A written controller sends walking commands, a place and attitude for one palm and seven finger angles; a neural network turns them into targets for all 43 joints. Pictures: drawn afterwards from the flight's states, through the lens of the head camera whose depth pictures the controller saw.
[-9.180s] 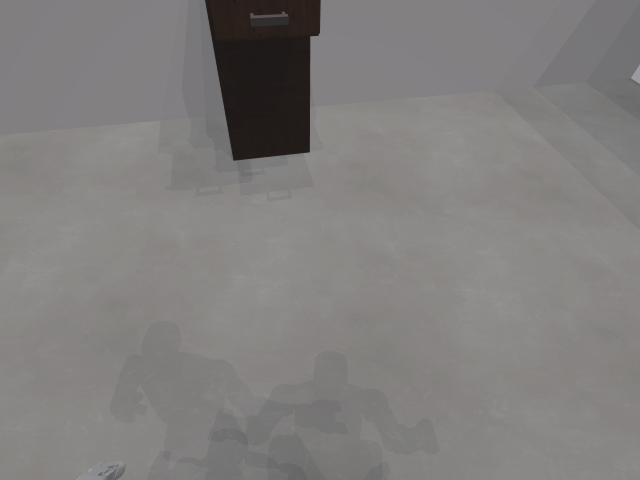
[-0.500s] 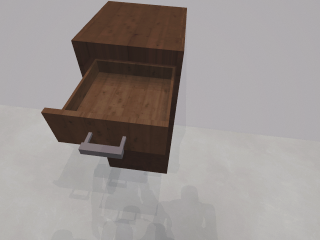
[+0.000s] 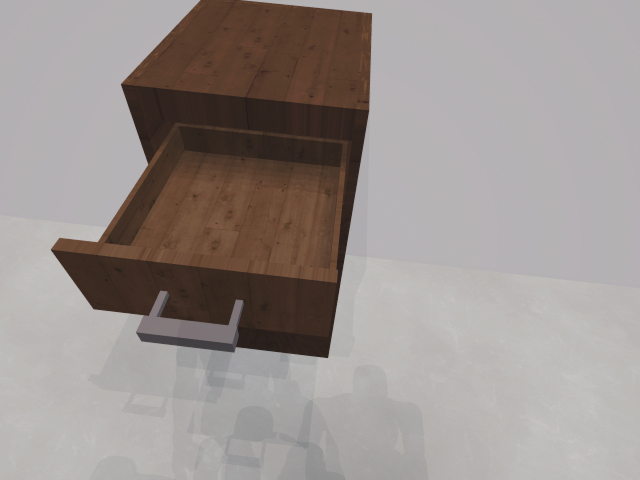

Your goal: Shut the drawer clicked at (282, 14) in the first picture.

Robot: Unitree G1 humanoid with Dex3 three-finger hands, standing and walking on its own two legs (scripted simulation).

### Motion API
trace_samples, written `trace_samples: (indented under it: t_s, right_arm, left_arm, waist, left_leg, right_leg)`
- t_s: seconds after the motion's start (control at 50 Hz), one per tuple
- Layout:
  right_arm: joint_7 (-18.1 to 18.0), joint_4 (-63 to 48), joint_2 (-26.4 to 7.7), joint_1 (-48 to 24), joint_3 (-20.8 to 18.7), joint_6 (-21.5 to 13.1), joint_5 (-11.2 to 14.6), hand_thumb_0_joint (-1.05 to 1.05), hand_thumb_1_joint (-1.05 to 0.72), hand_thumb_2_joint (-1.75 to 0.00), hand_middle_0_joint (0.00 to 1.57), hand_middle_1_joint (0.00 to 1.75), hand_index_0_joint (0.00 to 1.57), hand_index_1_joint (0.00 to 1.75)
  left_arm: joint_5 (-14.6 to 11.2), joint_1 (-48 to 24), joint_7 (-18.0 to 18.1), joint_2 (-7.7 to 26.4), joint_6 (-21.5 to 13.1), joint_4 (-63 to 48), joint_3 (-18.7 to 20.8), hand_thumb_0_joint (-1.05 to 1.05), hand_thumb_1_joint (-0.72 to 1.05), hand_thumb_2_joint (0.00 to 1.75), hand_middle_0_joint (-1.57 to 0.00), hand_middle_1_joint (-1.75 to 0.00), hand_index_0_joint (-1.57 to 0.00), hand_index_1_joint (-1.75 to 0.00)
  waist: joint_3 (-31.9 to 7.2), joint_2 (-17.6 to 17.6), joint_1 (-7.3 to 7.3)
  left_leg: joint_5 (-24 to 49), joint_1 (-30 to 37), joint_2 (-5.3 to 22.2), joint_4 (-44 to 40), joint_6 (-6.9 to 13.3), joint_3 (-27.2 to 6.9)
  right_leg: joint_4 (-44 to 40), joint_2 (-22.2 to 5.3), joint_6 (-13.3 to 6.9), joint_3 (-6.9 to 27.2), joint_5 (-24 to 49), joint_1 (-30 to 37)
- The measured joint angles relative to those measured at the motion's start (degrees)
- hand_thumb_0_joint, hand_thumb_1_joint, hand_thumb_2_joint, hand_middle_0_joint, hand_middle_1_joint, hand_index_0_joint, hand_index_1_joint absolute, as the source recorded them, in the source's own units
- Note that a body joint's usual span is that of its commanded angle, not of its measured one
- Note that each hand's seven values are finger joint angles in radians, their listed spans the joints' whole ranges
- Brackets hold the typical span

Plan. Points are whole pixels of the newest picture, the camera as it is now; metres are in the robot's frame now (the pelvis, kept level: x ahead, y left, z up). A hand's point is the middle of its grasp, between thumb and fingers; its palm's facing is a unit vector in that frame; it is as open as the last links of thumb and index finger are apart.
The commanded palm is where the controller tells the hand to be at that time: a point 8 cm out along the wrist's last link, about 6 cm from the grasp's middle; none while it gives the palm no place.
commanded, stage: come to a stop and stand still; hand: left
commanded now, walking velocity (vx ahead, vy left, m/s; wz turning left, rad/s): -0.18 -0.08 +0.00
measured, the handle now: (194, 318) +0.30 +0.19 +0.02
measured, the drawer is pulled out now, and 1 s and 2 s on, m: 0.30 0.30 0.30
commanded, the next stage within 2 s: look again from close up in 1.02 s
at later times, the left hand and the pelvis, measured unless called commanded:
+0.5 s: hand out of the picture +0.03 +0.17 -0.16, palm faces -0.01 -0.97 -0.25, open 7.4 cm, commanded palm none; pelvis -0.02 -0.02 +0.00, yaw +0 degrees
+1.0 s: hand out of the picture -0.03 +0.17 -0.17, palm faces +0.01 -0.98 -0.20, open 7.4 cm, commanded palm none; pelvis -0.04 -0.01 +0.01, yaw +0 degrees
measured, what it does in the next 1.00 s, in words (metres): stands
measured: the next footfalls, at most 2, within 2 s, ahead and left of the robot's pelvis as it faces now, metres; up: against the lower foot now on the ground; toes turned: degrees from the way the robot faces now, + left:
none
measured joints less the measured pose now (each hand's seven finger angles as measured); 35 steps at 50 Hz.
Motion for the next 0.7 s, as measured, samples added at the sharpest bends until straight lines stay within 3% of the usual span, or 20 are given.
trace_samples:
  t_s: [0.04,0.1,0.18,0.34,0.52,0.7]
  right_arm:
    - [-0.57,0.31,0.49,-0.06,0.44,0.04,0.27,0.0,-0.91,-0.9,0.2,0.3,0.2,0.3]
    - [-0.89,0.9,0.78,-0.69,0.41,0.78,0.75,0.0,-0.91,-0.9,0.2,0.3,0.2,0.3]
    - [-0.83,-0.1,1.2,-2.85,-0.38,1.46,0.79,0.01,-0.91,-0.9,0.2,0.3,0.2,0.3]
    - [-0.39,-1.85,-1.54,-5.58,-1.66,2.4,0.37,0.03,-0.93,-0.9,0.2,0.3,0.2,0.3]
    - [0.92,-8.35,-5.57,-7.81,-2.8,3.55,-0.01,0.01,-0.92,-0.9,0.2,0.3,0.2,0.3]
    - [1.55,-8.21,-5.79,-9.48,-1.62,3.31,-0.17,0.01,-0.91,-0.9,0.2,0.3,0.2,0.3]
  left_arm:
    - [-0.4,-1.51,0.26,0.11,-0.05,-0.21,-0.12,0.01,0.91,0.9,-0.2,-0.3,-0.2,-0.3]
    - [-0.86,-3.64,0.62,-0.28,-0.82,-0.98,-0.39,0.01,0.91,0.9,-0.2,-0.3,-0.2,-0.3]
    - [-0.53,-5.71,1.4,0.52,-0.51,-2.58,-0.19,0.02,0.93,0.9,-0.2,-0.3,-0.2,-0.3]
    - [-0.6,-8.42,1.15,2.53,0.22,-5.92,-0.13,0.02,0.92,0.9,-0.2,-0.3,-0.2,-0.3]
    - [-0.29,-8.74,0.48,4.32,0.31,-8.88,-1.7,0.01,0.91,0.9,-0.2,-0.3,-0.2,-0.3]
    - [-0.31,-10.14,0.2,4.31,0.41,-9.06,-2.2,0.01,0.9,0.89,-0.2,-0.3,-0.2,-0.3]
  waist:
    - [0.84,0.21,-0.34]
    - [0.99,1.74,-0.24]
    - [1.14,2.21,-0.49]
    - [2.58,1.59,-0.19]
    - [0.35,2.85,-1.58]
    - [0.18,1.7,-0.67]
  left_leg:
    - [0.28,1.3,-0.33,-0.92,-0.22,-0.2]
    - [0.91,2.3,0.14,-2.32,-0.95,-0.67]
    - [2.35,2.3,0.35,-4.58,-1.29,-0.55]
    - [2.92,0.96,-0.13,-4.51,-1.33,0.46]
    - [1.61,-3.86,1.86,1.55,-2.49,-0.75]
    - [3.32,-3.16,2.16,0.04,-2.5,-1.16]
  right_leg:
    - [-2.9,0.17,0.09,-0.33,3.99,1.23]
    - [-5.47,0.66,1.44,-0.81,3.35,3.0]
    - [-5.35,0.93,1.23,-0.65,4.45,1.71]
    - [-4.35,0.57,1.05,0.68,3.65,-0.3]
    - [-1.89,2.2,-0.47,-0.7,3.87,-3.15]
    - [-4.5,2.58,-0.41,-1.16,6.14,-1.83]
